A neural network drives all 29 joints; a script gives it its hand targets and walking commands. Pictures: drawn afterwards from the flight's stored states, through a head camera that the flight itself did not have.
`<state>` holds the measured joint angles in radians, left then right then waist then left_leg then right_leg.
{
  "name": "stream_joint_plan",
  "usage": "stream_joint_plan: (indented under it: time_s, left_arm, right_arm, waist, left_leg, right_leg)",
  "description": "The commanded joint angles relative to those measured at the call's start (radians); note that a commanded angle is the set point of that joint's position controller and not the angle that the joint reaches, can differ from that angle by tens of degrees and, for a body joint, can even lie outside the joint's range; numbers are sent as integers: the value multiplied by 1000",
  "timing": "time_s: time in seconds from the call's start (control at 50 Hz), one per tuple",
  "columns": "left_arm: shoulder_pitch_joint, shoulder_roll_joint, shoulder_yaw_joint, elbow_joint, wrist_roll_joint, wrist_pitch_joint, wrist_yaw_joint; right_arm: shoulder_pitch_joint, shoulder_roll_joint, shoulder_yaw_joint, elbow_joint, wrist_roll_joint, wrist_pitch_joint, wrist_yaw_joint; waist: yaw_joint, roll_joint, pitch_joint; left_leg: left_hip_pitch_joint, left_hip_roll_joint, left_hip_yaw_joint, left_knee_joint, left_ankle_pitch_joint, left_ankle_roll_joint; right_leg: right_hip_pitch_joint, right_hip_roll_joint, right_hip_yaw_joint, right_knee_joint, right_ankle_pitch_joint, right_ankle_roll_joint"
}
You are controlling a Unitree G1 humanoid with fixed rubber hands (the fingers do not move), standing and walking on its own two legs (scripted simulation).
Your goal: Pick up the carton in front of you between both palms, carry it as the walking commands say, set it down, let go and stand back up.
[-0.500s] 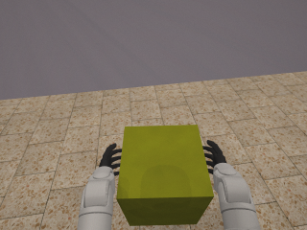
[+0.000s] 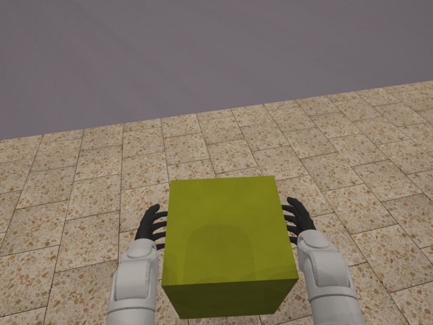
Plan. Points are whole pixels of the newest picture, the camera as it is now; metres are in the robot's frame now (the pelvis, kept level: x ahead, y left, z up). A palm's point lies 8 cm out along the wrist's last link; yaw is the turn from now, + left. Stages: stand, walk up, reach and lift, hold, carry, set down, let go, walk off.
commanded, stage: hold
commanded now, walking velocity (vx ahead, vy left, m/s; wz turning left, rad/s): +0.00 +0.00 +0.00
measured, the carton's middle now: (225, 250) +0.30 +0.01 -0.05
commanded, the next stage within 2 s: set down in 0.22 s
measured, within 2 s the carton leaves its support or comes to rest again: neither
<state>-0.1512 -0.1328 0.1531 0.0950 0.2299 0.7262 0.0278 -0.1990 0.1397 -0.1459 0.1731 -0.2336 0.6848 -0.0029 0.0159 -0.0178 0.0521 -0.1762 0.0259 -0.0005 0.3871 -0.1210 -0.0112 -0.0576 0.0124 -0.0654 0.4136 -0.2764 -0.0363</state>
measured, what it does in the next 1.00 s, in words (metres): lowers itself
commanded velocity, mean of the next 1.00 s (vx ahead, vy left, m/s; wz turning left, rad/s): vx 0.00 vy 0.00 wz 0.00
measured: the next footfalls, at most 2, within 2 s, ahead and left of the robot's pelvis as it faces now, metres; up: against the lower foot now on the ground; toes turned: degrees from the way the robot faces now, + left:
none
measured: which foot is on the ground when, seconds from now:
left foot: down 0.00-1.00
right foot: down 0.00-1.00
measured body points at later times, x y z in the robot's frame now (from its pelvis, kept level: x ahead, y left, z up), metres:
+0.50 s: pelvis -0.03 +0.04 -0.01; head -0.04 +0.06 +0.44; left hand +0.32 +0.15 +0.02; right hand +0.29 -0.15 +0.02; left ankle +0.05 +0.13 -0.74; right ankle -0.03 -0.09 -0.74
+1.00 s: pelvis -0.05 +0.03 -0.11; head +0.18 +0.03 +0.27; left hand +0.38 +0.16 -0.19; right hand +0.36 -0.14 -0.18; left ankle +0.05 +0.13 -0.74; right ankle -0.03 -0.09 -0.74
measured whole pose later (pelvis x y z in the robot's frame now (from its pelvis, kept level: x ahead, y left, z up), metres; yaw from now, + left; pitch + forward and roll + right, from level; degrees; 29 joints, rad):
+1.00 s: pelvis -0.05 +0.03 -0.11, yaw -7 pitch +31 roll -1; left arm -0.69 -0.07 0.40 0.50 0.24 0.22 0.00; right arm -0.70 0.14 -0.41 0.52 -0.19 0.18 -0.05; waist 0.03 -0.06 -0.01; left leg -1.33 0.00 -0.01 1.09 -0.30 0.01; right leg -1.25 0.06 0.05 1.14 -0.43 0.01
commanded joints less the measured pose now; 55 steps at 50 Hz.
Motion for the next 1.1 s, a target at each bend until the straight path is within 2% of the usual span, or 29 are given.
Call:
stream_joint_plan:
  time_s: [0.0, 0.04, 0.1, 0.22, 0.3, 0.38, 0.44, 0.52, 0.58, 0.64, 0.68, 0.78, 0.84, 0.88, 0.92, 0.96, 1.02, 1.08]
  left_arm:
    - [-456, -843, -551, -89, -228, -53, -220]
    - [-434, -854, -523, -47, -203, -53, -210]
    - [-430, -865, -490, -4, -180, -52, -208]
    - [-491, -894, -489, 28, -182, -48, -225]
    - [-654, -935, -445, 126, -176, -62, -237]
    - [-841, -971, -313, 319, -128, -106, -247]
    - [-923, -919, -160, 447, -53, -138, -224]
    - [-922, -762, 50, 548, 75, -184, -182]
    - [-899, -649, 126, 564, 134, -251, -160]
    - [-892, -627, 117, 558, 140, -336, -152]
    - [-915, -660, 63, 548, 121, -400, -154]
    - [-1011, -770, -145, 515, 32, -552, -176]
    - [-1076, -810, -282, 438, -30, -583, -190]
    - [-1094, -815, -343, 397, -64, -579, -199]
    - [-1090, -811, -365, 382, -82, -562, -214]
    - [-1082, -803, -353, 397, -82, -536, -237]
    - [-1086, -784, -299, 446, -65, -490, -276]
    - [-1102, -757, -233, 504, -41, -455, -308]
  right_arm:
    - [-374, 848, 473, -70, 198, -37, 177]
    - [-420, 866, 502, -67, 225, -33, 194]
    - [-452, 876, 502, -37, 223, -33, 211]
    - [-479, 891, 456, 23, 205, -37, 226]
    - [-617, 868, 357, 133, 154, -70, 243]
    - [-809, 850, 203, 325, 63, -133, 267]
    - [-904, 789, 39, 444, -24, -173, 261]
    - [-906, 663, -150, 531, -138, -207, 225]
    - [-891, 599, -202, 546, -175, -257, 206]
    - [-894, 606, -171, 544, -155, -335, 201]
    - [-907, 645, -122, 542, -122, -398, 201]
    - [-970, 757, 75, 508, -12, -541, 200]
    - [-1016, 821, 224, 426, 63, -574, 187]
    - [-1038, 850, 304, 368, 105, -570, 171]
    - [-1041, 879, 347, 346, 129, -548, 159]
    - [-1035, 911, 352, 360, 134, -517, 154]
    - [-1049, 937, 317, 393, 123, -468, 156]
    - [-1075, 936, 265, 433, 103, -434, 156]
  waist:
    - [-18, 1, -276]
    - [12, -14, -264]
    - [25, -19, -222]
    - [-2, -8, -187]
    - [-38, -6, -152]
    - [-43, 16, -151]
    - [-43, 43, -118]
    - [-25, 34, -93]
    - [-1, 28, -141]
    - [16, 29, -236]
    - [10, 27, -317]
    - [-6, 20, -653]
    - [5, 27, -961]
    - [18, 30, -1114]
    - [34, 24, -1171]
    - [48, 8, -1141]
    - [63, -13, -1039]
    - [76, -17, -965]
  left_leg:
    - [210, -134, -75, 7, 236, 13]
    - [244, -137, -74, 6, 199, 25]
    - [278, -135, -66, 1, 140, 34]
    - [358, -121, -61, -2, 68, 29]
    - [365, -110, -64, 17, -88, 20]
    - [282, -84, -119, 23, -294, 9]
    - [180, -69, -147, 40, -387, 8]
    - [75, -76, -136, 101, -344, 8]
    - [2, -88, -113, 170, -239, 9]
    - [-48, -106, -90, 250, -113, 12]
    - [-75, -117, -81, 303, -27, 12]
    - [-112, -125, -80, 488, 178, 13]
    - [-82, -126, -77, 609, 346, 17]
    - [-110, -135, -62, 670, 390, 12]
    - [-204, -143, -44, 712, 370, 8]
    - [-349, -150, -25, 735, 284, 8]
    - [-556, -154, -2, 758, 133, 13]
    - [-684, -153, 6, 789, 62, 21]
  right_leg:
    - [37, 38, 187, -79, 433, 22]
    - [-24, 34, 188, -84, 375, 30]
    - [-109, 32, 188, -101, 264, 30]
    - [-228, 32, 185, -136, 98, 5]
    - [-317, 27, 172, -131, -83, -32]
    - [-327, 39, 151, -41, -185, -43]
    - [-346, 58, 142, 44, -195, -39]
    - [-463, 67, 134, 127, -168, -21]
    - [-569, 83, 125, 188, -119, -1]
    - [-663, 104, 118, 242, -60, 9]
    - [-726, 117, 110, 282, -21, 13]
    - [-883, 144, 99, 423, 52, 31]
    - [-970, 157, 92, 517, 133, 52]
    - [-1003, 162, 88, 571, 173, 64]
    - [-1023, 166, 87, 615, 188, 73]
    - [-1031, 167, 92, 643, 161, 81]
    - [-1059, 166, 98, 668, 79, 84]
    - [-1134, 165, 96, 696, 24, 84]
